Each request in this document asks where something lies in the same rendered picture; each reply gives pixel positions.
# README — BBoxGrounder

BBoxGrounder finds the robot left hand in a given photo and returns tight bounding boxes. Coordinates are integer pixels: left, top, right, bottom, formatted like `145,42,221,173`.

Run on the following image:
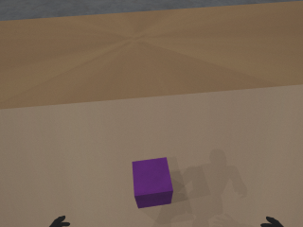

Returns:
49,216,70,227

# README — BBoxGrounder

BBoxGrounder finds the carton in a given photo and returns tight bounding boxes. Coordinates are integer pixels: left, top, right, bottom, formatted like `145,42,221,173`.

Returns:
132,157,173,209

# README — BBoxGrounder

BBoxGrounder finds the robot right hand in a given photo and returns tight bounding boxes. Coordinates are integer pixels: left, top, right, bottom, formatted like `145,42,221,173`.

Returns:
260,217,283,227

